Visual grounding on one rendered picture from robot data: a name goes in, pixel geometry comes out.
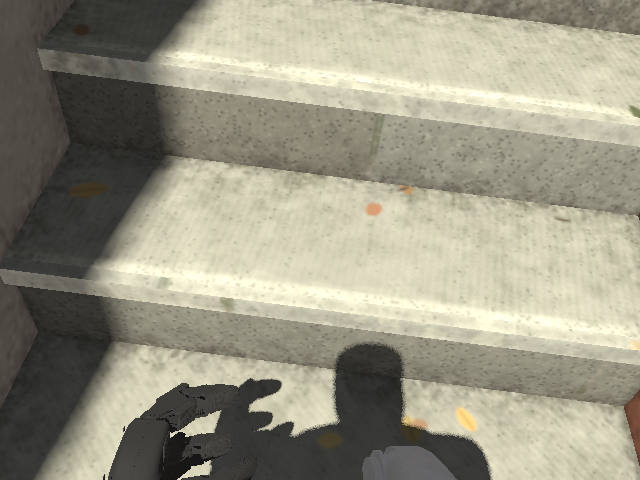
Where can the robot right thigh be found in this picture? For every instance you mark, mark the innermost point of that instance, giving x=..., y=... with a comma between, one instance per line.
x=404, y=463

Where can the left robot hand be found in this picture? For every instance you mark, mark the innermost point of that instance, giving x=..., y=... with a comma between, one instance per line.
x=146, y=451

